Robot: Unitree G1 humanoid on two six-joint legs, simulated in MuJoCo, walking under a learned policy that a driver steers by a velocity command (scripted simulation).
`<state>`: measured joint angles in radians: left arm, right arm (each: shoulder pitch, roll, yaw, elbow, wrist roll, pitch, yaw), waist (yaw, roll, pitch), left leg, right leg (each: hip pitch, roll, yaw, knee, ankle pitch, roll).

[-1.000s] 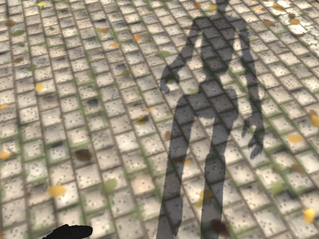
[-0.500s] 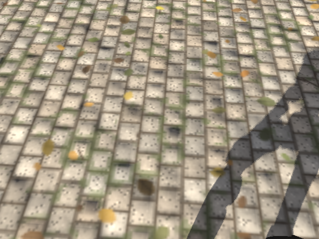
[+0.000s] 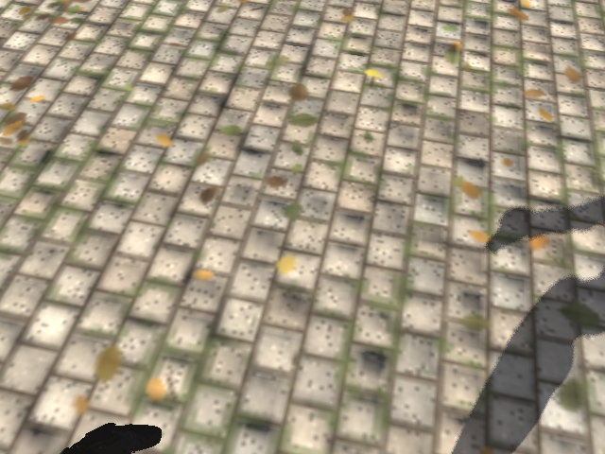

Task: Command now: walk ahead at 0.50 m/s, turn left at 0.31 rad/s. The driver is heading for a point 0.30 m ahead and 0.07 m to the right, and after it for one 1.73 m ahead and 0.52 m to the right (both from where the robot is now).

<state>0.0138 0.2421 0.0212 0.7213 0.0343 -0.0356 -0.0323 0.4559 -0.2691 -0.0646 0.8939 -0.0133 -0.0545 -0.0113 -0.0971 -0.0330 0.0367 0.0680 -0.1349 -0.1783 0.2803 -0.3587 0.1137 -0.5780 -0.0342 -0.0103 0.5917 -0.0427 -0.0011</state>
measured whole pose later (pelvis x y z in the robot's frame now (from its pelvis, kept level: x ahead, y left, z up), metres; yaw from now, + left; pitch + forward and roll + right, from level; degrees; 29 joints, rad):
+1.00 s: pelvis +0.20 -0.02 -0.01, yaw -26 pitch +0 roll +1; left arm 0.18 0.27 0.05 0.73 0.01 0.06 -0.03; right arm 0.21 -0.30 -0.06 0.78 -0.03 0.03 -0.02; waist -0.01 0.04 0.05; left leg -0.35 0.10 0.17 0.66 -0.35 -0.01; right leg -0.25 0.03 -0.03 0.58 -0.29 -0.05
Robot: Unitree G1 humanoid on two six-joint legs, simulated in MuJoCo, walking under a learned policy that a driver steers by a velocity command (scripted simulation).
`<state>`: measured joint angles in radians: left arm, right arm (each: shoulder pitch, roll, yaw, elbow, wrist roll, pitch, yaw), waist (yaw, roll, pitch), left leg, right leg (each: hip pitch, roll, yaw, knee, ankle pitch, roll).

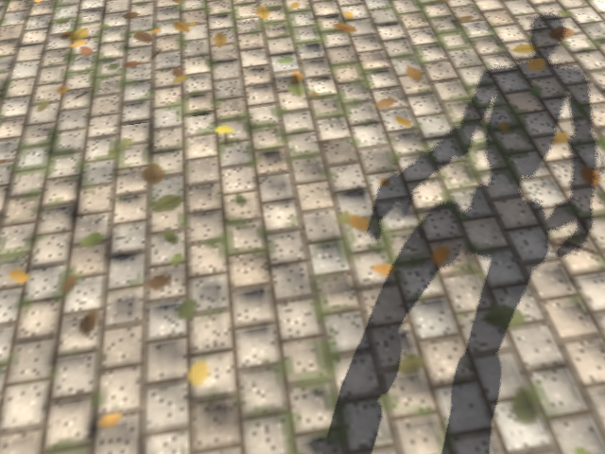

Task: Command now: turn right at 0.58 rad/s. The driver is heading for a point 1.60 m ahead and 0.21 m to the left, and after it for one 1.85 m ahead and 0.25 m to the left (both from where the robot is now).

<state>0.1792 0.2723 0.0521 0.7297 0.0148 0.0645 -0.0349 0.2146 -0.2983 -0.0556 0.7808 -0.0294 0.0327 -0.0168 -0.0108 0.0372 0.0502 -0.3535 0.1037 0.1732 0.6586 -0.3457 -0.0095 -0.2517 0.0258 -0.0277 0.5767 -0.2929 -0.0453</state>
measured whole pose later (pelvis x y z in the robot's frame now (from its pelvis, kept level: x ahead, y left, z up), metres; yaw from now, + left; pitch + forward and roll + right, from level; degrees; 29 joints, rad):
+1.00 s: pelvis +0.24 -0.07 +0.00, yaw -3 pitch +1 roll +0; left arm 0.10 0.24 0.03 0.77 0.04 -0.06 -0.01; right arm 0.41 -0.25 -0.04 0.95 0.00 -0.05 0.01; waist -0.06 0.02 0.06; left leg -0.25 -0.01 -0.05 1.05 -0.38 0.08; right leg -0.37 0.00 -0.10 0.55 -0.19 -0.06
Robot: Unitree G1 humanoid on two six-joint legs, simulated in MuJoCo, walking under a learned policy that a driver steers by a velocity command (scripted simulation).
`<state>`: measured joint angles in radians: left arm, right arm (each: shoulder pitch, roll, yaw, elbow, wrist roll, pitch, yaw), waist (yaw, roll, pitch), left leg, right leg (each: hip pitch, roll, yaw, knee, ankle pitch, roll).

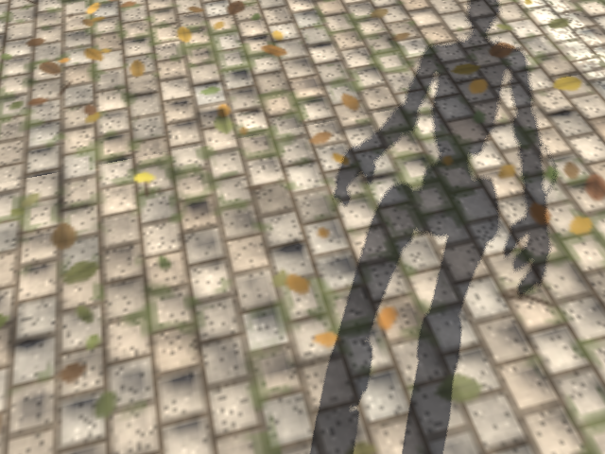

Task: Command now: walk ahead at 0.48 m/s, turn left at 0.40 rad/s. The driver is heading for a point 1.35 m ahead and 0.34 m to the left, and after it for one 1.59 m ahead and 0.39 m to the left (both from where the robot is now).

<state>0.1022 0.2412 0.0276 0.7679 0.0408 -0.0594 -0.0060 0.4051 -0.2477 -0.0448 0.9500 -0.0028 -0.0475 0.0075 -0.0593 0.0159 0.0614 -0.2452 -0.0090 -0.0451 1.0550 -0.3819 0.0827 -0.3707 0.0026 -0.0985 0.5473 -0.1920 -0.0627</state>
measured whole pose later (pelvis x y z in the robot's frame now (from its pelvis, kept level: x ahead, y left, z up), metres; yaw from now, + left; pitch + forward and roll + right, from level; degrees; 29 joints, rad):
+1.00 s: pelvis +0.37 +0.04 +0.01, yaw +31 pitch +1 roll +0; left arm 0.17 0.25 0.03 0.76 0.01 0.03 0.04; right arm 0.26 -0.28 -0.06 0.80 -0.02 0.03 -0.01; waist -0.03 0.00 0.03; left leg -0.24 -0.15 -0.16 0.48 -0.23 0.08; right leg -0.32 0.01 0.02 0.60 -0.31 0.00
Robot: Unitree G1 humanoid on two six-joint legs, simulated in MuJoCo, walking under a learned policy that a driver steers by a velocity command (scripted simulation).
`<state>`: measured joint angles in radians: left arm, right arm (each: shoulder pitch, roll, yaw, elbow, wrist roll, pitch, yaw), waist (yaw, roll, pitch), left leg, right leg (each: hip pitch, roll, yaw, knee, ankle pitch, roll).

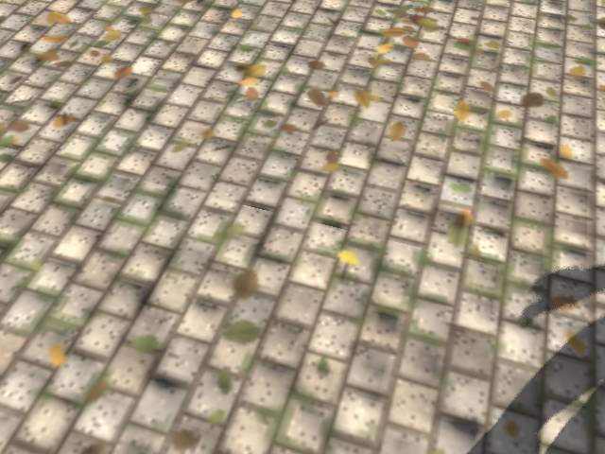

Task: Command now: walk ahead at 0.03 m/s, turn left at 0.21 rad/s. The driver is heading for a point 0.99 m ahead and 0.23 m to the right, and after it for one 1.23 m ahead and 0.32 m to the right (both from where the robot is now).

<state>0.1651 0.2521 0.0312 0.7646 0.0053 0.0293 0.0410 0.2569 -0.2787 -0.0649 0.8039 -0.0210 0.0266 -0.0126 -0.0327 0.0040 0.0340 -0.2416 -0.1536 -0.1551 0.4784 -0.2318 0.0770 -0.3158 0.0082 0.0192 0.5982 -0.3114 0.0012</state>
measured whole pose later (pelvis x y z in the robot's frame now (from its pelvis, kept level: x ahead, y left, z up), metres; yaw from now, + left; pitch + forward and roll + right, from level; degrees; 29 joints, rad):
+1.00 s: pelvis +0.09 -0.05 +0.01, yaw +1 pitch +0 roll +1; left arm 0.44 0.20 0.03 1.05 0.02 -0.08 0.00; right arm 0.21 -0.25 -0.05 1.02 -0.04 -0.04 0.03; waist 0.02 0.03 0.01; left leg -0.46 0.03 0.01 1.01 -0.24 0.08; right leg -0.05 0.05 -0.04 0.29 -0.25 -0.08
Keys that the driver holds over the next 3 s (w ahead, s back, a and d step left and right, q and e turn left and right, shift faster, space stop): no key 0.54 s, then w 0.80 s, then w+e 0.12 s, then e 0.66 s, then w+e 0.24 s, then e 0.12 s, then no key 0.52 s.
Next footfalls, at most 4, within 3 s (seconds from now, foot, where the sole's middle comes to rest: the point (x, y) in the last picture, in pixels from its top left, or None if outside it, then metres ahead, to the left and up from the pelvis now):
0.02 right None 0.05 -0.11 -0.77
0.32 left None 0.01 0.11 -0.77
1.30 left None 0.42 0.05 -0.77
1.80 right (357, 390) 0.62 -0.10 -0.77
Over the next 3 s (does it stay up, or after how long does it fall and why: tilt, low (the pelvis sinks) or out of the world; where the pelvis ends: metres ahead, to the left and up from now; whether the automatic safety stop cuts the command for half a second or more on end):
stays up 0.64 -0.07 0.00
